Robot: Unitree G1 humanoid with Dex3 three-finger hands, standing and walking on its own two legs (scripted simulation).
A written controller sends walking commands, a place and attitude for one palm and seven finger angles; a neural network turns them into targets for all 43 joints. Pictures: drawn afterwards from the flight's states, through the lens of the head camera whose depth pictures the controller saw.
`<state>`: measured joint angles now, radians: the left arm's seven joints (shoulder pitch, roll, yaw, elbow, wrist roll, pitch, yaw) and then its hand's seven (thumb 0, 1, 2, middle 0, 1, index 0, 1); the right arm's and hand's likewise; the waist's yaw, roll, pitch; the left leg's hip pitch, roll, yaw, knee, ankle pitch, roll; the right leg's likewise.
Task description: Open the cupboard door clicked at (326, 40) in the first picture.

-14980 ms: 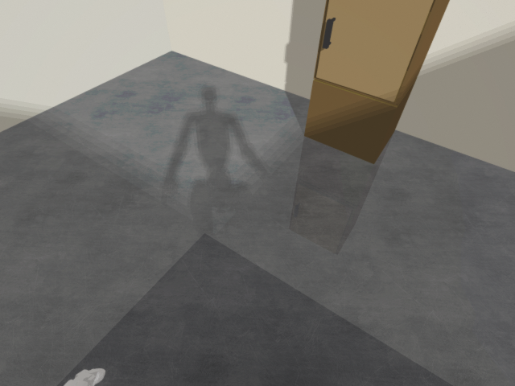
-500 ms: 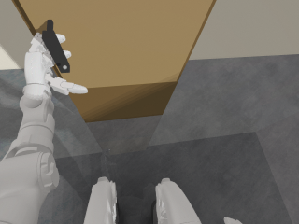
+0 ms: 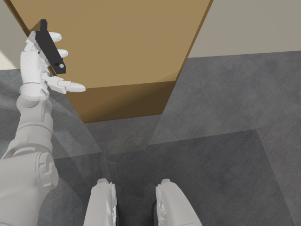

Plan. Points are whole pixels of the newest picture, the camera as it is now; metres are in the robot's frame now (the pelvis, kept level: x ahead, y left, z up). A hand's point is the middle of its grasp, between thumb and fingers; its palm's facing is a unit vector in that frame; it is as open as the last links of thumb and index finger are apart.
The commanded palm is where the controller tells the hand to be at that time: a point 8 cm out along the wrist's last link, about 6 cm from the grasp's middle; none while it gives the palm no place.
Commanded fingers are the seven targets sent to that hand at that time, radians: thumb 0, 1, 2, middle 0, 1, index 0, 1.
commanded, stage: close the thumb around the handle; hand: left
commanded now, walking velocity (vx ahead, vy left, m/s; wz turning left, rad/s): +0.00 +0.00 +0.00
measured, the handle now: (52, 48) +0.56 +0.22 +0.05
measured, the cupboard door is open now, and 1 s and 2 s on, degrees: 0 0 36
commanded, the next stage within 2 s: pull the door open along its arc in 0.80 s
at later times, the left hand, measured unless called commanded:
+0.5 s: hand (62, 66) +0.51 +0.19 +0.04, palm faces +0.10 -1.00 -0.03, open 9.5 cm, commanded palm +0.48 +0.22 +0.04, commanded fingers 0.00 0.68 0.80 -0.38 -1.33 -0.38 -1.33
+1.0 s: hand (63, 67) +0.50 +0.19 +0.04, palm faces +0.11 -0.99 -0.02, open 5.9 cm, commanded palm +0.47 +0.22 +0.04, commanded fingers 0.00 0.90 0.90 -0.40 -1.35 -0.40 -1.35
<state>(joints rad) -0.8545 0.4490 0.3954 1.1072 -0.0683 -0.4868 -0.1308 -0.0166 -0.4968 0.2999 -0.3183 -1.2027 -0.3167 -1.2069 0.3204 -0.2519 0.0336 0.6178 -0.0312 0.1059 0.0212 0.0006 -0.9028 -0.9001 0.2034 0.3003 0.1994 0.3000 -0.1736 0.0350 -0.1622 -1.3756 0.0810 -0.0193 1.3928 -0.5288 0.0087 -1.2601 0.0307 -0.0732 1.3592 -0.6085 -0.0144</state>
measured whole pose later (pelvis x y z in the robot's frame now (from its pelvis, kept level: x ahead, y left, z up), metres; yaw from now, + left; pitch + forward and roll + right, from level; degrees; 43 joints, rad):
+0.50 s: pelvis +0.00 +0.01 +0.00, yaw +0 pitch +29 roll -4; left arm -0.86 0.42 0.36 1.10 -0.06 -0.50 -0.10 -0.01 0.15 0.58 -0.34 -1.27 -0.35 -1.27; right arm 0.30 -0.25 0.03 0.62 -0.04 0.11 0.03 0.00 -0.90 -0.90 0.20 0.30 0.20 0.30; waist -0.17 0.04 -0.17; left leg -1.38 0.07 -0.02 1.39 -0.53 0.02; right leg -1.26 0.02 -0.07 1.36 -0.61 -0.01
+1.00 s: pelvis +0.00 +0.00 +0.00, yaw +0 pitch +29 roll -4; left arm -0.82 0.41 0.37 1.09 -0.07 -0.52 -0.10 0.00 0.71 0.79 -0.37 -1.35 -0.34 -1.34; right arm 0.30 -0.25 0.02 0.62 -0.04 0.11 0.03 0.00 -0.90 -0.90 0.20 0.30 0.20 0.30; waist -0.16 0.04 -0.17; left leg -1.35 0.08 -0.02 1.38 -0.53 0.01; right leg -1.24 0.03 -0.07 1.35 -0.61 -0.02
